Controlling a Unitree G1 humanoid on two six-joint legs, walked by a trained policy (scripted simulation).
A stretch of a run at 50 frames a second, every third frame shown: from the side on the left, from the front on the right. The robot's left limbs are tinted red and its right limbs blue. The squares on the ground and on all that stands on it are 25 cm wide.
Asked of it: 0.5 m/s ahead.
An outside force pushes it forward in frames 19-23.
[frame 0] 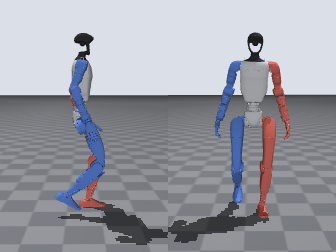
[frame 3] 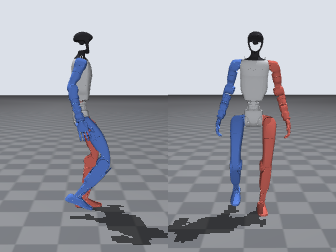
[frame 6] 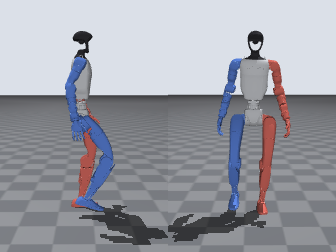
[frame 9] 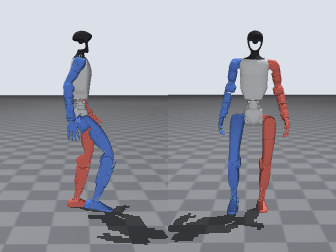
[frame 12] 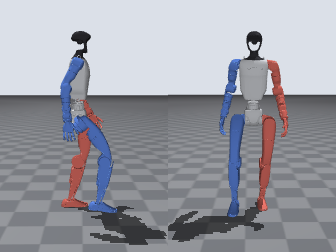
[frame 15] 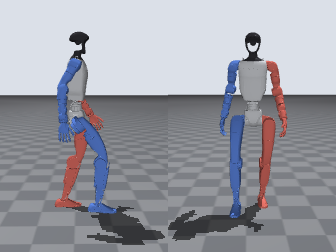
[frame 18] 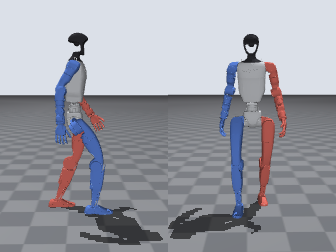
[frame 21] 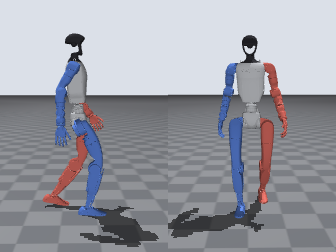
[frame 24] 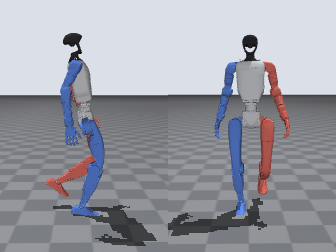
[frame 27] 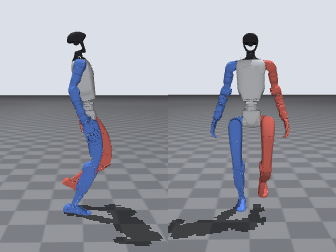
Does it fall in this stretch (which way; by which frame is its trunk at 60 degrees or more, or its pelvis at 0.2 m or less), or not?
no
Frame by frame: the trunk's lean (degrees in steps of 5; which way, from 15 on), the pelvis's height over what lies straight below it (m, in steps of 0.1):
0: 5, 0.8
3: 5, 0.8
6: 0, 0.8
9: 0, 0.8
12: 0, 0.8
15: 5, 0.8
18: 5, 0.8
21: 5, 0.8
24: 10, 0.8
27: 10, 0.8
